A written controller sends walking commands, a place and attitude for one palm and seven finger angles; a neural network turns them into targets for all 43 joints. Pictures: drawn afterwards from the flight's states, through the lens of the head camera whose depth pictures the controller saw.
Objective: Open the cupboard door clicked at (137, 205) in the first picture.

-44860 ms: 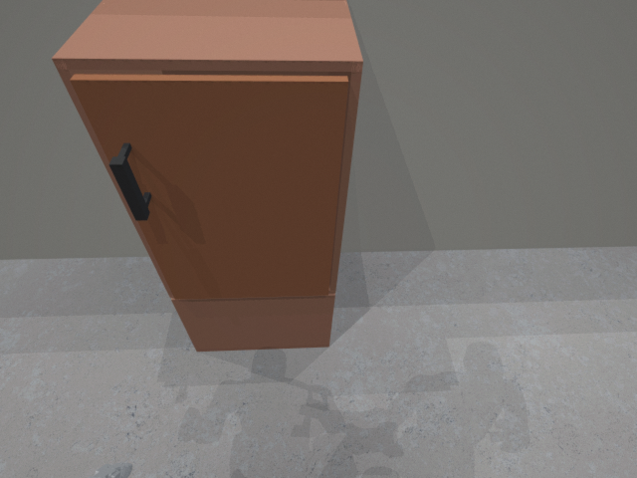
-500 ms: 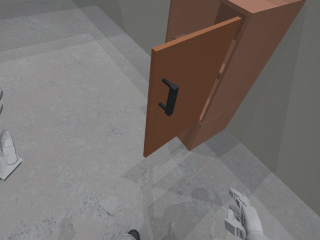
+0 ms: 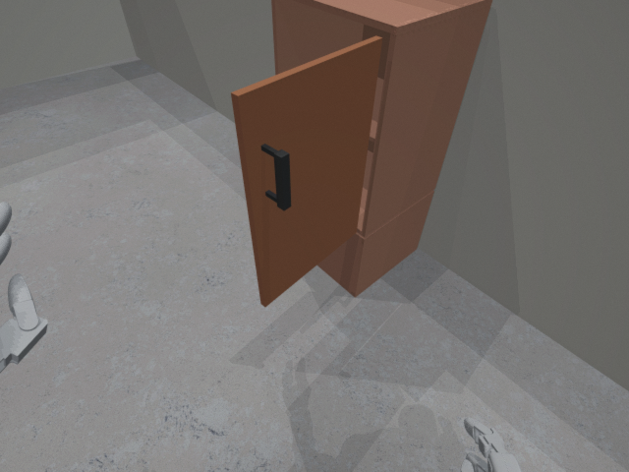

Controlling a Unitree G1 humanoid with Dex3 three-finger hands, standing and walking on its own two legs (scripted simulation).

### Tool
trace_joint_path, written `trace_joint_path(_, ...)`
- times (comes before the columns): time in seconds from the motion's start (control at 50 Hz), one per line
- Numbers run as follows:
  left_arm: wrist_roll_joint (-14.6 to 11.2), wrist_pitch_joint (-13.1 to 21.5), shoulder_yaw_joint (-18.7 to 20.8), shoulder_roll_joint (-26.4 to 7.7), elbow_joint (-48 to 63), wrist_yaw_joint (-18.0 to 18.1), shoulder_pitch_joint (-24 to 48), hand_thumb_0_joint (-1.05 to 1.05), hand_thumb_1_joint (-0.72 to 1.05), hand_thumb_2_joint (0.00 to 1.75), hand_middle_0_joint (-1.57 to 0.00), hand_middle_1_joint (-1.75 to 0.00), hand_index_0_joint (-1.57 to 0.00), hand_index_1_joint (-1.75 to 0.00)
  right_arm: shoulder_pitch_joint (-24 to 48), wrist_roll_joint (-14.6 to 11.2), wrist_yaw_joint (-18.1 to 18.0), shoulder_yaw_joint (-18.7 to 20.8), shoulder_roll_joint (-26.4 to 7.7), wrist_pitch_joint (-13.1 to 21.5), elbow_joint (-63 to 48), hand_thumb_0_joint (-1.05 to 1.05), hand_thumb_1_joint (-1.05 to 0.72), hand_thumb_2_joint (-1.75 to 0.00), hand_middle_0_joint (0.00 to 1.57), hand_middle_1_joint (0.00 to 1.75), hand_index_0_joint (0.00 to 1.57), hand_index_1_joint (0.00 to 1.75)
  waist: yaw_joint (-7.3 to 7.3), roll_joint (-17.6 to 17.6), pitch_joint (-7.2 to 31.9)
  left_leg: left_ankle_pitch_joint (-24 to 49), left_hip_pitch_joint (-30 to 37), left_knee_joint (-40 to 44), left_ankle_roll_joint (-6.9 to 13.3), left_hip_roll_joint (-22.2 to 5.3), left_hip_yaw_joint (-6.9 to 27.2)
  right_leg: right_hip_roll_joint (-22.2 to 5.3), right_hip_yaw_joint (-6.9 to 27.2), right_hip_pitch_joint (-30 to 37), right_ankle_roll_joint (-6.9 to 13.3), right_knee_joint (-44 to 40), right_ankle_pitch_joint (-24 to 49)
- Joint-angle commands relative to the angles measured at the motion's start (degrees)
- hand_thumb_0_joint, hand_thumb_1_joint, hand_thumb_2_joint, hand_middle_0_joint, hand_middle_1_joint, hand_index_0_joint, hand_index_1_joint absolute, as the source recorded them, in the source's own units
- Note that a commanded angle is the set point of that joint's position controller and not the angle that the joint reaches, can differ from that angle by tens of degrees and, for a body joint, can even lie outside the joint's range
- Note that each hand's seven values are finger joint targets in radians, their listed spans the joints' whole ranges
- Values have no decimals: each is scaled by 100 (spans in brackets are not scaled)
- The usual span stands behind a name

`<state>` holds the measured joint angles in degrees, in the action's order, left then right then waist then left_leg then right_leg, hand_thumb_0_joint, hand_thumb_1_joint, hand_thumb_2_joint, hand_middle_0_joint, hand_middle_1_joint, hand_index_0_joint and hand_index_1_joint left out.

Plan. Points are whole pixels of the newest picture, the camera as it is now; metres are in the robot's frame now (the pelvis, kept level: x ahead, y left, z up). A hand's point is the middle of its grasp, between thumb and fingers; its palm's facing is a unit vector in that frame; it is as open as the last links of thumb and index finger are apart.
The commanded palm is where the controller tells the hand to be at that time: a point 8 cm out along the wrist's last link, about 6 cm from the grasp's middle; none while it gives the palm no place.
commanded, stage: stop stepping back and stand still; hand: left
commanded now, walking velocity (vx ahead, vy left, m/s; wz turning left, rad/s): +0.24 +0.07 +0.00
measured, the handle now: (275, 177) +0.63 +0.07 +0.03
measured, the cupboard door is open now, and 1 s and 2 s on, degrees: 95 95 95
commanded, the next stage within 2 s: let the arm hang, fingers relaxed in 0.28 s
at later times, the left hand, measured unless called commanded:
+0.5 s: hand (78, 443) +0.17 +0.27 +0.01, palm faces +0.21 -0.87 -0.44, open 7.4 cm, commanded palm none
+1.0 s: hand out of the picture -0.09 +0.26 -0.15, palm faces +0.10 -0.96 -0.26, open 7.3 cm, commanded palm none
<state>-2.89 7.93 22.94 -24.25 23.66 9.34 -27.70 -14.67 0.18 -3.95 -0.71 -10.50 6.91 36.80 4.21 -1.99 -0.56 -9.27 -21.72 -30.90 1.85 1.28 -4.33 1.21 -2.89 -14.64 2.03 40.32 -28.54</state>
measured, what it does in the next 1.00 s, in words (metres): steps on the spot: left foot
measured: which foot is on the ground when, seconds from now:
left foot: down 0.00-0.02, up 0.04-0.40, down 0.42-1.00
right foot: down 0.00-1.00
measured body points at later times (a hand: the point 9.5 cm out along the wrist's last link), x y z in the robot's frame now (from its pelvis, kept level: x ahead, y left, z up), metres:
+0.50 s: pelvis -0.02 +0.02 +0.01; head -0.01 -0.02 +0.46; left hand +0.16 +0.31 +0.03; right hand +0.15 -0.24 -0.11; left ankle -0.05 +0.15 -0.72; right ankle +0.01 -0.07 -0.72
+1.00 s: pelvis -0.05 +0.06 +0.02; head -0.03 +0.05 +0.47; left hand -0.09 +0.31 -0.13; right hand -0.03 -0.18 -0.14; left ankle -0.05 +0.15 -0.72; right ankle +0.01 -0.07 -0.72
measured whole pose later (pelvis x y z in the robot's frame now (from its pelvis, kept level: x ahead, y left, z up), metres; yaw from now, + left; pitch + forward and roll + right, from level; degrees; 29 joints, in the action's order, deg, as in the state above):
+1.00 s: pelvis -0.05 +0.06 +0.02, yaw +4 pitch -2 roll +0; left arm 0.9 -1.5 1.4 -12.1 -63.6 1.2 -18.1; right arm -16.9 1.2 -1.4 0.4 -10.5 -1.1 61.0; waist -0.5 1.2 -3.3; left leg -12.8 -9.8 -24.0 2.4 1.3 -3.7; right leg -3.2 -5.5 -13.2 -0.3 23.5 -8.5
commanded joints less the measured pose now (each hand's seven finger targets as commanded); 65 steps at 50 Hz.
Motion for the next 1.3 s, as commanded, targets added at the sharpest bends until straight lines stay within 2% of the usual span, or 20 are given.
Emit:
trace_joint_path(0.0, 122, 558, 1151, -1393, 2090, 96, -695, 0, 90, 90, -20, -30, -20, -30, 913, -30, 40, 392, -659, 89, -1058, 0, -90, -90, 20, 30, 20, 30, -574, -901, 38, -2006, -1864, -2915, -255, 160, 114, -2143, 3459, -44, 812, -3301, -2043)
trace_joint_path(0.02, 75, 660, 1237, -1427, 2293, 123, -279, 0, 90, 90, -20, -30, -20, -30, 892, 81, 32, 407, -813, 107, -934, 0, -90, -90, 20, 30, 20, 30, -480, -655, -112, -1602, -1945, -4032, -350, 109, 602, -2556, 4118, -729, 998, -3697, -2295)
trace_joint_path(0.06, 109, 787, 1272, -1333, 1749, 67, -73, 0, 90, 90, -20, -30, -20, -30, 588, 92, -3, 370, -709, 182, -760, 0, -90, -90, 20, 30, 20, 30, -194, -69, -222, -806, -1589, -4313, -341, -266, 794, -2029, 3024, -1154, 804, -3433, -1852)
trace_joint_path(0.1, 138, 852, 1148, -1194, 883, 36, -122, 0, 90, 90, -20, -30, -20, -30, 499, 74, -78, 322, -685, 146, -639, 0, -90, -90, 20, 30, 20, 30, -190, 352, -44, -292, -1521, -3747, -342, -381, 573, -1538, 1984, -643, 538, -3065, -703)
trace_joint_path(0.16, 177, 914, 767, -890, 68, 32, 270, 0, 90, 90, -20, -30, -20, -30, 508, 7, -166, 396, -770, 259, -544, 0, -90, -90, 20, 30, 20, 30, -286, 68, 73, -510, -1248, -2606, -219, -304, 292, -1449, 1538, 97, 189, -2863, 379)
trace_joint_path(0.22, 173, 853, 408, -616, -204, 78, 198, 0, 90, 90, -20, -30, -20, -30, 564, -55, -199, 430, -845, 344, -606, 0, -90, -90, 20, 30, 20, 30, -411, -679, 69, -882, -748, -1374, -106, -194, 61, -1433, 1522, 483, -77, -2903, 630)
trace_joint_path(0.28, 190, 818, 434, -696, 441, 140, 173, 0, 90, 90, -20, -30, -20, -30, 657, -7, -140, 397, -830, 397, -712, 0, -90, -90, 20, 30, 20, 30, -533, -1347, 363, -1022, -188, -309, -13, -127, -144, -1393, 1248, 1023, -17, -2633, 1437)
trace_joint_path(0.34, 182, 813, 686, -948, 1248, 217, 132, 0, 90, 90, -20, -30, -20, -30, 695, 20, -111, 376, -782, 396, -813, 0, -90, -90, 20, 30, 20, 30, -516, -655, 644, -548, 673, 803, 46, -81, -95, -1212, 1056, 1161, -18, -2181, 2243)
trace_joint_path(0.36, 678, -235, -1526, 276, -3398, -675, 392, 0, 90, 90, -20, -30, -20, -30, 451, 77, 564, 459, -1436, 305, 720, 0, -90, -90, 20, 30, 20, 30, -179, -159, 202, 1193, 292, 88, 80, -504, 413, -1392, 263, 336, 27, -848, 4344)
trace_joint_path(0.38, 464, -587, -1550, 551, -3518, -848, -68, 0, 90, 90, -20, -30, -20, -30, 148, 13, 536, 397, -1085, -85, 415, 0, -90, -90, 20, 30, 20, 30, -347, 366, 673, 2278, 1048, 143, 110, -655, 666, -964, 424, 87, 2, -653, 3900)
trace_joint_path(0.4, 461, -697, -1691, 759, -3405, -878, -266, 0, 90, 90, -20, -30, -20, -30, 111, 38, 479, 369, -1169, -221, 227, 0, -90, -90, 20, 30, 20, 30, -389, 755, 721, 2927, 1274, 72, 213, -1017, 821, -767, 202, -180, -85, -585, 2978)
trace_joint_path(0.44, 538, -676, -1875, 744, -3729, -867, 201, 0, 90, 90, -20, -30, -20, -30, 363, 125, 459, 351, -1172, -351, 202, 0, -90, -90, 20, 30, 20, 30, -560, 25, 806, 2551, 912, -129, 225, -1036, 698, -723, 236, 0, 7, -784, 2705)
trace_joint_path(0.5, 490, -663, -1835, 316, -4642, -905, 814, 0, 90, 90, -20, -30, -20, -30, 326, 150, 365, 301, -1033, -491, 328, 0, -90, -90, 20, 30, 20, 30, -418, -1136, 740, 1067, 586, -199, -34, -449, 377, -1213, 653, 736, 218, -1093, 4540)
trace_joint_path(0.52, 482, -689, -1862, 273, -5021, -870, 930, 0, 90, 90, -20, -30, -20, -30, 307, 151, 349, 290, -995, -562, 435, 0, -90, -90, 20, 30, 20, 30, -391, -1146, 720, 832, 688, -64, -94, -363, 386, -1253, 665, 770, 269, -1114, 4760)
trace_joint_path(0.56, 438, -744, -1942, 343, -5674, -820, 1135, 0, 90, 90, -20, -30, -20, -30, 368, 154, 327, 209, -869, -637, 720, 0, -90, -90, 20, 30, 20, 30, -379, -496, 646, 890, 1024, 342, -94, -506, 451, -1097, 492, 590, 138, -1219, 3980)
trace_joint_path(0.6, 392, -796, -2021, 474, -6243, -818, 1270, 0, 90, 90, -20, -30, -20, -30, 527, 165, 306, 150, -852, -656, 968, 0, -90, -90, 20, 30, 20, 30, -435, 761, 322, 1109, 986, 706, -5, -712, 672, -782, 307, 449, -59, -1306, 2730)
trace_joint_path(0.62, 390, -807, -2042, 459, -6510, -811, 1273, 0, 90, 90, -20, -30, -20, -30, 538, 148, 287, 127, -876, -671, 1075, 0, -90, -90, 20, 30, 20, 30, -458, 1071, 200, 1013, 864, 817, 3, -745, 723, -696, 295, 550, -81, -1415, 2397)
trace_joint_path(0.7, 390, -825, -2013, 696, -7319, -803, 1090, 0, 90, 90, -20, -30, -20, -30, 357, 157, 247, 150, -623, -743, 1452, 0, -90, -90, 20, 30, 20, 30, -470, 1614, 3, -609, 501, 1210, -18, -674, 721, -662, 187, 726, -39, -1850, 1752)
trace_joint_path(0.86, 406, -802, -2081, 787, -8193, -834, 1099, 0, 90, 90, -20, -30, -20, -30, -198, 132, 235, 239, -671, -730, 1976, 0, -90, -90, 20, 30, 20, 30, -426, 239, -334, -1483, 406, 1700, 61, -817, 961, -663, 152, 512, -68, -2035, 1393)
trace_joint_path(1.28, 360, -752, -2122, 1029, -8835, -729, 890, 0, 90, 90, -20, -30, -20, -30, -804, 97, 207, 137, -170, -655, 2742, 0, -90, -90, 20, 30, 20, 30, -424, 278, -614, -631, 594, 1503, 23, -677, 641, -772, 285, 361, -49, -2028, 1699)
